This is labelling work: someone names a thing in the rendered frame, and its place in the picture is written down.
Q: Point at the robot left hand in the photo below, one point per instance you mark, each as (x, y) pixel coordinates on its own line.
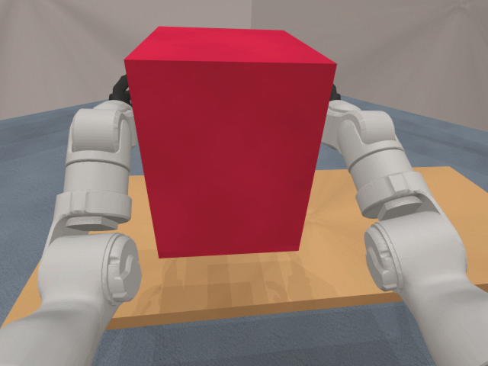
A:
(119, 91)

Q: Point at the robot right forearm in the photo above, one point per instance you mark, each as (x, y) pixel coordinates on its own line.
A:
(385, 181)

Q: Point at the robot left upper arm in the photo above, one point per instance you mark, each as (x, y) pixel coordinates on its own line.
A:
(83, 280)

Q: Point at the robot right hand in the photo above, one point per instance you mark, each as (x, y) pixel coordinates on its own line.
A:
(334, 95)

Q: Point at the robot right upper arm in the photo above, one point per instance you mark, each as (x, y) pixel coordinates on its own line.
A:
(419, 257)

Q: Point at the table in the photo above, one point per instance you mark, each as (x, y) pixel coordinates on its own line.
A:
(328, 271)

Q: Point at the robot left forearm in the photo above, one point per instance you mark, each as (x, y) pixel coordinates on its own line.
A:
(95, 195)

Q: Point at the carton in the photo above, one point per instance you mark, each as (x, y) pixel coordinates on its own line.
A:
(229, 124)

